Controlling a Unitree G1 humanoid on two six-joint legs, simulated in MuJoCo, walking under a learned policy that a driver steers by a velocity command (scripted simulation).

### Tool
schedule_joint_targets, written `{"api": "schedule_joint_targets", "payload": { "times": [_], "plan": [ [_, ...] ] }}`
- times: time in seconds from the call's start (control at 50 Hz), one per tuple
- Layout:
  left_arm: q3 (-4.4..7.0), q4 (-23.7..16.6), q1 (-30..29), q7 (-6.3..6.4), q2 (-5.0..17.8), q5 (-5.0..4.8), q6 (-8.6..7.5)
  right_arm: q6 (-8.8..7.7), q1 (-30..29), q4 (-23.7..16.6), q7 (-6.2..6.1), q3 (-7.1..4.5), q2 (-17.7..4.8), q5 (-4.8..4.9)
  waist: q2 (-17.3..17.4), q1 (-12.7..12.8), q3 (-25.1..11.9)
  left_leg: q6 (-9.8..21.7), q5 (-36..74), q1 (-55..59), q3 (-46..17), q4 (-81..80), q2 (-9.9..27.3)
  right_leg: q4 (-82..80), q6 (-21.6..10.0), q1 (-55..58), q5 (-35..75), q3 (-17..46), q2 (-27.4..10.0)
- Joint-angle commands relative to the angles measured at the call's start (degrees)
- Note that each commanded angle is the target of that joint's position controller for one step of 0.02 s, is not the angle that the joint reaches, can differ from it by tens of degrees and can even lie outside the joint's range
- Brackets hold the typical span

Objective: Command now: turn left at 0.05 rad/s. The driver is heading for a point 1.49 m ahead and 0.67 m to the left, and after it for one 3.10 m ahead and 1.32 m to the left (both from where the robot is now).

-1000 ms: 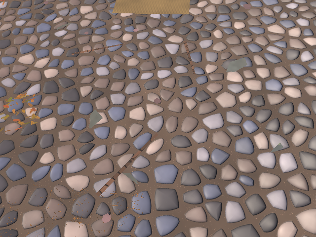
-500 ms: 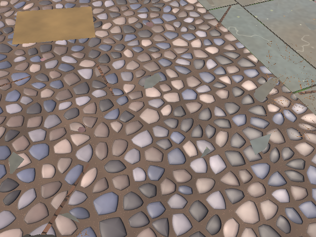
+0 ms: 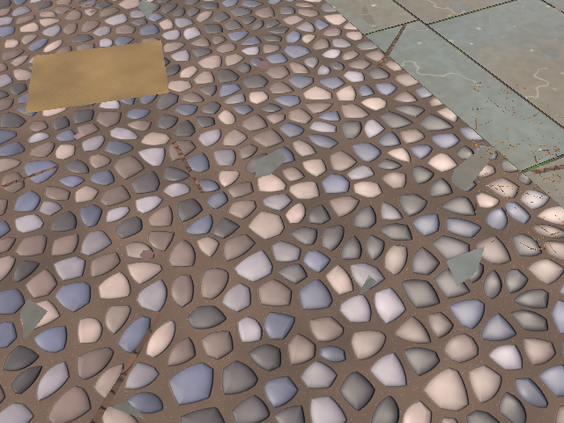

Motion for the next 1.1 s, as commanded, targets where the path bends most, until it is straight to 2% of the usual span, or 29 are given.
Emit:
{"api": "schedule_joint_targets", "payload": {
  "times": [0.02,0.06,0.1,0.14,0.16,0.18,0.24,0.3,0.32,0.34,0.36,0.38,0.4,0.42,0.44,0.52,0.62,0.7,0.78,0.86,0.9,0.92,0.94,0.96,0.98,1.0,1.02,1.04,1.1],
  "plan": [
    [1.89,-2.9,-0.2,0.43,7.3,0.07,-0.93,-0.49,-0.9,-1.8,-0.40,-1.40,-5.9,0.37,-1.8,0.2,-1.0,0.8,10.2,1.7,-1.4,-2.4,0.9,-6.8,-1.2,-2.4,10.7,2.8,-3.3],
    [3.43,-3.1,0.8,1.40,10.9,-0.22,-0.41,-0.35,-3.7,-3.2,-0.50,-2.14,-8.5,1.39,-2.3,1.8,-0.4,1.4,12.2,-4.5,-1.5,1.4,-0.4,-5.8,-2.1,0.8,12.2,2.6,-4.1],
    [4.57,-2.8,3.2,2.37,12.9,-0.54,0.52,-0.14,-4.2,-4.5,-0.39,-2.54,-8.6,2.01,-5.8,2.6,-0.6,1.3,9.0,-9.8,-0.7,7.5,-1.5,-7.5,-5.8,2.4,15.7,6.1,-9.5],
    [4.70,-4.0,1.4,3.17,12.1,-0.10,1.08,0.36,-3.2,-5.5,0.14,-2.69,-7.3,1.96,-11.7,2.6,-1.4,0.8,-11.4,-15.3,0.8,19.7,-1.0,-9.7,-11.9,3.0,23.0,11.9,-18.7],
    [4.50,-4.8,0.1,3.36,11.4,0.30,0.92,0.71,-3.7,-6.3,0.54,-2.98,-7.3,2.00,-11.1,2.8,-1.0,0.6,-18.6,-18.8,-0.1,27.7,0.9,-10.6,-14.6,3.1,28.0,13.4,-22.5],
    [4.49,-5.2,-1.6,3.38,11.0,0.16,0.66,1.18,-3.4,-6.7,0.84,-3.12,-6.9,2.18,-8.7,1.8,-0.5,0.4,-19.6,-20.5,-0.8,29.9,2.7,-10.6,-14.9,3.3,30.1,11.9,-23.2],
    [5.44,-5.6,-7.0,2.97,12.7,-1.12,0.13,2.12,-1.1,-7.0,1.72,-2.87,-6.3,2.02,-7.0,0.3,-2.1,0.2,-11.1,-14.2,1.9,22.3,4.0,-8.2,-10.6,1.8,32.0,2.1,-19.2],
    [5.75,-5.0,-7.4,2.52,12.7,-2.16,0.72,2.39,3.4,-7.3,3.05,-3.84,-7.5,2.53,-7.2,-1.2,-5.0,1.8,-1.2,-4.8,7.3,9.1,0.1,-0.7,-7.1,1.4,29.1,-4.8,-16.9],
    [5.43,-4.2,-5.3,2.23,11.1,-2.38,0.66,2.39,6.7,-6.5,2.76,-4.86,-8.8,2.40,-3.5,-1.9,-6.3,3.7,3.6,1.7,6.2,2.7,-2.3,7.6,-4.2,-1.5,24.0,-8.3,-14.3],
    [4.82,-4.6,-3.2,1.81,9.3,-0.92,0.45,2.08,8.5,-7.5,1.74,-6.72,-14.7,2.08,9.1,-2.1,-4.7,8.9,23.5,10.0,-9.0,-4.4,3.9,23.0,1.3,-14.8,4.7,-11.7,-8.4],
    [3.42,-9.2,-7.7,1.79,5.4,1.29,0.15,0.69,9.0,-9.9,1.67,-7.52,-21.9,0.03,21.0,-0.7,-7.0,21.7,39.5,13.8,-37.0,-8.5,18.6,37.5,4.9,-30.5,-23.2,-5.5,2.3],
    [3.97,-8.9,-8.8,1.99,8.4,0.19,-0.23,-0.81,9.7,-10.8,2.42,-6.68,-18.9,-1.48,11.3,-3.3,-12.4,25.0,30.2,14.5,-38.3,-10.9,20.8,44.4,3.7,-30.9,-22.4,3.3,1.2],
    [4.40,-8.9,-9.6,2.11,9.8,-1.04,-0.49,-1.76,6.8,-11.3,2.29,-6.23,-17.1,-0.76,7.5,-1.8,-8.6,22.3,23.3,12.0,-33.1,-10.8,17.8,44.3,2.3,-32.0,-16.8,4.0,0.2],
    [4.92,-7.8,-9.3,2.51,10.8,-0.87,-0.58,-1.76,3.5,-11.7,1.61,-5.94,-15.5,0.96,3.6,-0.1,-5.8,18.4,17.5,9.8,-28.3,-10.5,14.2,41.3,1.9,-32.3,-10.8,4.2,-1.4],
    [5.29,-7.3,-9.5,2.97,11.5,-0.31,-0.52,-1.15,0.8,-12.5,0.83,-5.34,-13.9,2.14,3.4,0.7,-4.6,15.8,16.0,7.8,-25.1,-10.3,12.0,37.6,2.1,-31.3,-6.4,4.5,-2.3],
    [4.95,-6.5,-8.4,1.90,9.1,-0.53,-0.96,0.36,1.7,-14.3,-1.34,-4.97,-12.9,1.77,4.6,1.2,-7.1,14.2,20.4,6.8,-21.6,-9.7,7.4,32.9,4.1,-26.3,1.2,4.1,1.1],
    [4.84,-6.7,-11.1,1.81,8.8,-1.02,-1.31,1.45,2.7,-15.6,-2.31,-5.44,-13.7,2.01,6.7,0.4,-5.5,13.4,14.3,8.0,-26.5,-9.2,5.9,23.0,5.6,-27.9,2.7,5.9,3.3],
    [5.00,-6.5,-12.4,1.32,9.1,-1.19,-2.10,2.06,2.0,-16.9,-2.50,-5.79,-14.2,1.95,8.4,-0.1,-5.1,12.8,12.7,7.1,-30.2,-7.9,4.5,16.7,5.7,-25.3,3.0,7.0,4.2],
    [5.30,-6.2,-13.2,0.45,9.9,-1.37,-3.35,2.65,1.4,-18.2,-2.27,-6.03,-14.5,1.85,9.5,-0.8,-5.9,12.8,19.9,7.4,-33.7,-5.2,3.7,10.5,5.1,-20.6,2.5,7.2,5.0],
    [5.66,-4.7,-9.9,-0.79,11.3,-1.32,-4.09,2.97,-0.2,-19.1,-1.89,-5.19,-13.3,1.67,10.3,-0.6,-8.3,12.2,30.2,8.3,-34.5,-1.4,3.5,2.1,3.8,-11.7,3.5,5.4,3.4],
    [5.82,-4.0,-7.9,-1.11,11.1,-1.28,-4.24,2.99,-1.4,-19.2,-1.69,-4.49,-12.3,2.20,8.5,1.1,-7.3,10.4,24.0,4.9,-33.7,0.1,1.2,-8.5,2.4,-3.1,13.8,3.7,2.2],
    [5.87,-4.5,-8.4,-0.92,12.1,-0.71,-4.03,2.81,1.6,-18.4,-1.39,-3.84,-10.5,1.83,3.0,0.0,-8.1,8.1,9.7,1.6,-30.9,4.2,-1.8,-11.3,0.1,2.9,20.7,8.4,-3.2],
    [5.77,-6.1,-10.4,-0.51,14.7,0.19,-3.36,2.44,7.1,-17.2,-0.91,-2.89,-7.8,0.44,-10.4,-3.3,-8.7,4.7,-16.0,-4.1,-22.2,14.8,-9.1,-11.0,-5.4,7.7,35.7,19.1,-14.1],
    [6.12,-4.8,-6.4,-0.66,15.9,1.24,-2.98,2.02,5.4,-18.5,-1.21,-4.32,-12.2,1.31,-15.0,-1.5,-5.5,1.2,-28.2,-13.5,-15.7,25.9,-13.5,-11.7,-15.4,6.2,39.5,29.5,-21.2],
    [5.90,-4.7,-6.0,-0.63,14.7,-0.09,-3.03,1.75,5.2,-17.7,-1.39,-5.36,-15.7,0.88,-9.9,-1.1,-5.0,-1.1,-24.0,-15.7,-14.4,34.2,-9.5,-11.5,-17.4,4.4,32.8,30.0,-22.6],
    [5.10,-5.0,-7.1,-0.33,12.3,-0.70,-2.79,2.00,3.6,-16.5,-1.47,-5.65,-16.1,1.08,-6.6,-0.5,-4.1,-2.0,-19.3,-15.6,-13.5,37.1,-8.0,-10.9,-15.0,3.1,27.1,24.0,-18.6],
    [4.41,-5.1,-7.7,-0.06,11.0,-1.07,-2.38,2.59,3.2,-15.5,-1.59,-5.23,-14.2,1.11,-5.4,-0.2,-4.0,-2.9,-16.5,-15.3,-12.9,38.6,-7.8,-10.8,-12.5,2.6,22.1,19.7,-15.2],
    [3.96,-5.0,-8.1,0.13,10.6,-1.36,-2.03,2.92,3.1,-15.5,-1.56,-4.69,-12.6,1.09,-5.9,0.2,-3.1,-3.5,-14.6,-15.4,-11.9,39.9,-7.7,-11.1,-12.0,1.7,21.3,17.6,-13.8],
    [3.17,-4.0,-6.7,0.43,9.8,-0.73,-1.23,2.42,1.3,-15.8,-1.17,-3.07,-8.3,1.56,-8.6,1.1,-2.9,-3.9,-12.0,-13.2,-7.2,31.3,-6.1,-11.9,-11.5,2.5,21.6,11.6,-9.9]
  ]
}}
Keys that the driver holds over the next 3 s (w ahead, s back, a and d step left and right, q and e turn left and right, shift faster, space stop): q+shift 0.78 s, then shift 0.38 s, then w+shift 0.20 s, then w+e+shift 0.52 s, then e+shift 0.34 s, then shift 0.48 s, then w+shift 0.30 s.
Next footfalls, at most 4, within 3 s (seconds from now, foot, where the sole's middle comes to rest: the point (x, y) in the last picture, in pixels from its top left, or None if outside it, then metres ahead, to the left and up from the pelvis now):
0.34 left None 0.03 0.15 -0.77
0.92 right None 0.20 0.02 -0.77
1.30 left None -0.01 0.15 -0.77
1.76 right None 0.49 0.28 -0.77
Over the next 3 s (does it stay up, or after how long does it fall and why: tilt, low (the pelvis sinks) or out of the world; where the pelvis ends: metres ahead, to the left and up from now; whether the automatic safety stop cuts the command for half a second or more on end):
stays up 0.72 0.45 0.00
